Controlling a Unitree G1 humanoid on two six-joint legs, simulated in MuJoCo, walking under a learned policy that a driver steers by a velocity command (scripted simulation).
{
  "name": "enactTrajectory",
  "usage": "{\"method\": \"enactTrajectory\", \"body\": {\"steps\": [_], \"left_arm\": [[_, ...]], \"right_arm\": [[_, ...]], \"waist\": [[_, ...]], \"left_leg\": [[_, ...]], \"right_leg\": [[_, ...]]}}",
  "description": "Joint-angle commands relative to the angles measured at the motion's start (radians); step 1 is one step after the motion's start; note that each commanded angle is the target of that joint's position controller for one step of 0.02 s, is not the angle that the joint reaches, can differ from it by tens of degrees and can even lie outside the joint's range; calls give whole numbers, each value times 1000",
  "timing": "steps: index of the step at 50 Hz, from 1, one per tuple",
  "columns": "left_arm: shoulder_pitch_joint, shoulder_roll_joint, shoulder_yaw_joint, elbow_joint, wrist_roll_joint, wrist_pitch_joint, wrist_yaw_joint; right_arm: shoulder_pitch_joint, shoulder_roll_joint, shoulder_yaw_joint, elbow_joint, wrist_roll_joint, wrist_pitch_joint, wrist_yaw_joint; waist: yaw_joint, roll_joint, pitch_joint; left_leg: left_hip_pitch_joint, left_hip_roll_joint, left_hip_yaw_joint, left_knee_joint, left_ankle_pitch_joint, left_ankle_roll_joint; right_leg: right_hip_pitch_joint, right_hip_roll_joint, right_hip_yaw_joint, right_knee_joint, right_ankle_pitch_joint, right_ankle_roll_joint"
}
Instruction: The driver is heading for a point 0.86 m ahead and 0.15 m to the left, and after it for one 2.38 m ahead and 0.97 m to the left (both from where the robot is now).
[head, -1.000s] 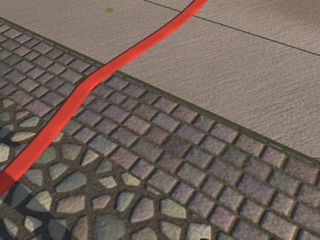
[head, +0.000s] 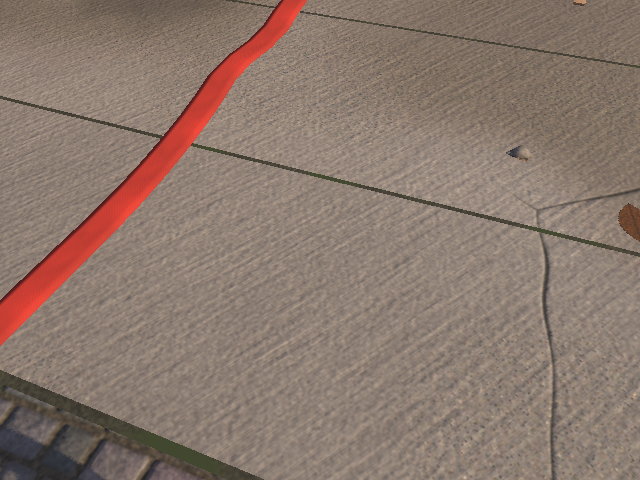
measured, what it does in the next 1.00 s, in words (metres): walks ahead, turning left: right foot, then left foot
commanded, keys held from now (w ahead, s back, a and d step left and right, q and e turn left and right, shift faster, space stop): w+q+shift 0.62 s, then w+shift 0.18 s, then w+e+shift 0.20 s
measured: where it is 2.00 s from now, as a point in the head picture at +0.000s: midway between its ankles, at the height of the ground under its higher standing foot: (134, 134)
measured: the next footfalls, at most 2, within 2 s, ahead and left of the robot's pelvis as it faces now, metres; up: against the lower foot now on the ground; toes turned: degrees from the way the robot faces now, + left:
right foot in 0.26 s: +0.47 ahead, -0.20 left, +0.00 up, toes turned +18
left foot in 0.70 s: +0.75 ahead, +0.15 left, +0.00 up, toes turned +42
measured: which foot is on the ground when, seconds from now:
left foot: down 0.00-0.24, up 0.26-0.68, down 0.70-1.00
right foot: up 0.00-0.24, down 0.26-0.70, up 0.72-1.00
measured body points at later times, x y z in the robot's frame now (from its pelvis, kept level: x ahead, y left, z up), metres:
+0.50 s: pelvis +0.45 -0.06 +0.02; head +0.48 -0.06 +0.47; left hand +0.30 +0.21 -0.09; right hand +0.77 -0.22 -0.05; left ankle +0.46 +0.05 -0.62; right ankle +0.43 -0.21 -0.72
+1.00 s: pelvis +0.84 +0.18 +0.01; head +0.86 +0.18 +0.46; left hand +0.80 +0.47 -0.08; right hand +1.01 -0.05 -0.12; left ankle +0.72 +0.12 -0.72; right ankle +1.10 +0.19 -0.65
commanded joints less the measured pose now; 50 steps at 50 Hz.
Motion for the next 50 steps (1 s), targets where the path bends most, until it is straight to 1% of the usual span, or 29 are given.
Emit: {"method": "enactTrajectory", "body": {"steps": [1, 6, 9, 11, 12, 13, 14, 15, 16, 18, 20, 22, 25, 27, 29, 31, 33, 34, 35, 36, 37, 38, 39, 40, 41, 43, 46, 48, 50], "left_arm": [[18, 147, 18, -101, 21, 29, -5], [-215, 90, -9, -190, -42, 25, -20], [-216, 129, 8, -187, -44, 16, -14], [-78, 199, 41, -147, -43, 6, 4], [103, 240, 64, -104, -43, -1, 16], [345, 312, 99, -59, -26, -7, 36], [432, 387, 120, -39, 16, -4, 46], [315, 400, 134, -43, 1, 9, 37], [202, 271, 115, -67, -6, 16, 31], [213, 174, 91, -21, -11, 21, 19], [256, 135, 82, 45, -24, 8, 17], [278, 108, 77, 84, -42, -13, 0], [240, 134, 83, 104, -44, -34, -2], [257, 157, 86, 125, -43, -38, 2], [309, 184, 90, 151, -36, -35, 9], [350, 238, 101, 157, -38, -24, 24], [340, 295, 112, 155, -37, 3, 42], [291, 304, 111, 137, -33, 13, 42], [269, 288, 111, 130, -27, 21, 30], [309, 153, 81, 81, -13, 12, 13], [342, 184, 78, -8, -59, 4, 13], [214, 233, 83, -16, -55, -10, 13], [206, 218, 78, -11, -60, -14, 11], [188, 197, 73, 10, -41, -6, 10], [251, 177, 66, 28, -32, 13, 3], [254, 138, 61, 48, -24, 51, -13], [75, 102, 51, -8, -47, 56, -31], [28, 96, 51, -6, -65, 49, -42], [-39, 85, 47, -24, -73, 40, -57]], "right_arm": [[-61, -116, -17, -92, 3, -59, -4], [-15, -143, -44, -92, 25, -73, 12], [10, -167, -62, -94, 20, -64, 12], [-10, -202, -72, -100, 11, -63, 8], [-64, -229, -77, -111, 7, -68, 12], [-118, -176, -63, -138, 7, -83, 12], [-107, 3, -18, -192, 32, -90, 6], [-46, -21, 0, -230, 43, -80, 6], [-135, -84, -8, -202, 15, -57, 1], [-265, -79, -12, -210, -18, -38, 29], [-273, -27, 4, -250, -21, -10, 58], [-336, 0, 18, -295, -18, 9, 71], [-423, -1, 36, -356, -19, 13, 86], [-505, -11, 45, -384, -17, 14, 100], [-564, 3, 57, -393, -15, 12, 109], [-532, -18, 52, -369, -15, 9, 103], [-330, -66, 33, -303, -26, 3, 83], [-110, -110, 8, -228, -26, 0, 65], [26, -150, -22, -164, -20, -2, 40], [-51, -238, -43, -165, -11, 6, 14], [-60, -281, -53, -217, -24, 16, 4], [-47, -224, -52, -210, -17, 16, -8], [-90, -184, -43, -186, -12, 5, -17], [-135, -145, -32, -171, -12, -12, -17], [-163, -122, -20, -179, -16, -32, -22], [-150, -63, 0, -145, 0, -68, -17], [-104, -73, -3, -106, 1, -102, 6], [-116, -65, 2, -105, 4, -116, 15], [-72, -64, 8, -86, 16, -136, 12]], "waist": [[129, -135, 102], [-5, 14, 68], [-34, 37, 7], [37, 35, -101], [155, 16, -203], [270, -30, -324], [241, -296, -408], [143, -439, -429], [146, -237, -255], [153, -58, -83], [109, -149, -51], [90, -120, -17], [52, -108, 29], [59, -75, 84], [71, -59, 115], [41, -91, 52], [-77, -133, -60], [-169, -144, -141], [-209, -78, -184], [-59, 183, -182], [-35, 185, -406], [-69, 8, -290], [-9, -41, -112], [42, -129, -32], [93, -113, -21], [128, -104, 23], [85, -29, 123], [68, -37, 100], [45, -27, 109]], "left_leg": [[-113, 295, -557, -427, -176, 171], [-134, 203, -411, -407, 179, 77], [59, 225, -433, -306, 348, 28], [147, 226, -435, -97, 582, -16], [101, 195, -403, 119, 607, -43], [-53, 154, -347, 418, 435, -57], [-353, 62, -236, 724, -302, -73], [-503, 120, -177, 864, -243, -69], [-549, 204, -137, 879, -125, -69], [-498, 271, -108, 780, -48, -87], [-503, 313, -103, 769, -39, -101], [-549, 323, -88, 758, -5, -101], [-508, 317, -38, 613, 148, -98], [-458, 305, 34, 432, 211, -84], [-363, 256, 128, 285, 217, -48], [-234, 172, 195, 225, 183, -13], [34, 114, 153, 188, 103, 24], [270, 111, 86, 145, 79, 61], [509, 147, -7, 38, 62, 92], [640, 364, -308, 90, 149, 101], [828, 541, -745, -117, -13, 276], [709, 515, -746, -258, -125, 228], [520, 500, -652, -306, -104, 199], [348, 439, -552, -326, -42, 151], [233, 440, -491, -330, 51, 156], [73, 402, -379, -387, 66, 137], [30, 340, -176, -473, 224, 60], [51, 280, -34, -498, 334, -7], [90, 324, 18, -554, 514, -46]], "right_leg": [[-172, -98, -19, -228, 4, 34], [46, -81, -103, -742, 405, 50], [97, -29, -101, -889, 408, 32], [263, 21, -95, -929, 261, 12], [467, 4, -89, -926, 203, -5], [720, -140, 31, -892, -28, -35], [932, -435, 464, -1029, -389, -78], [881, -506, 834, -1196, -523, -149], [733, -443, 653, -1194, -549, -140], [531, -323, 260, -1169, -84, -88], [454, -303, 148, -1198, 34, -86], [440, -294, 18, -1215, 243, -69], [365, -253, -181, -1277, 429, -50], [350, -227, -275, -1326, 493, -37], [380, -206, -360, -1313, 768, -11], [474, -215, -393, -1185, 1243, 7], [459, -263, -370, -902, 1451, -2], [371, -280, -344, -663, 1427, -26], [188, -206, -353, -316, 951, -40], [-111, -59, -329, 55, -144, -30], [-326, -19, -113, 232, -136, -21], [-393, -60, -68, 177, -14, -22], [-387, -101, -78, 82, 30, -27], [-308, -135, -75, 1, 28, -27], [-226, -151, -65, -43, 22, -20], [-158, -187, -48, -153, -13, -1], [-229, -186, -76, -394, 191, -29], [-161, -137, -110, -561, 387, -61], [-83, -115, -162, -696, 552, -103]]}}
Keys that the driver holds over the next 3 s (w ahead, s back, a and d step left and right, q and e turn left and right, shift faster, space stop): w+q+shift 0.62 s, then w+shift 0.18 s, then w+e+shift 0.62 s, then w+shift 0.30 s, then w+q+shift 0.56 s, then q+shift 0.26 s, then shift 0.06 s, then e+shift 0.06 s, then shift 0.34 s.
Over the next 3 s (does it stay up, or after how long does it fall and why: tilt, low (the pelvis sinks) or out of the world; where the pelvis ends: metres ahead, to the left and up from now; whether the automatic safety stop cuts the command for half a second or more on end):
stays up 2.31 0.88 0.01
